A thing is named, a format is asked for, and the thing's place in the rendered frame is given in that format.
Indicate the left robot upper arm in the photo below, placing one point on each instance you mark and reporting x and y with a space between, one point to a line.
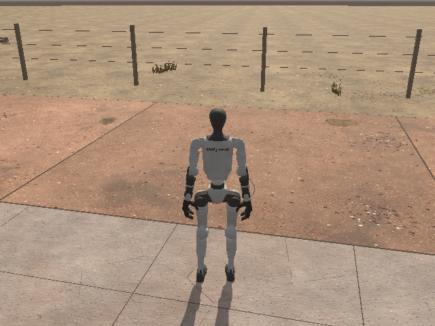
194 155

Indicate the robot left forearm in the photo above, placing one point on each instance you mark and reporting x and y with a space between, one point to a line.
190 179

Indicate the robot right hand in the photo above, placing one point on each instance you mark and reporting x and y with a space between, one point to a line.
247 211

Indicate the robot right forearm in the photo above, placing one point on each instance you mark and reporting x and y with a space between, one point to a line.
244 180

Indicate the robot left hand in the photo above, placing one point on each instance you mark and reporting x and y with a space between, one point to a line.
186 209

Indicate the left robot foot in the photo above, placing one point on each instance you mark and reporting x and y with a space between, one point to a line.
201 276

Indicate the right robot upper arm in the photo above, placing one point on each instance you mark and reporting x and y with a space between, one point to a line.
241 156

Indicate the humanoid robot head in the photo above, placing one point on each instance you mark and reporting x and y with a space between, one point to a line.
217 118

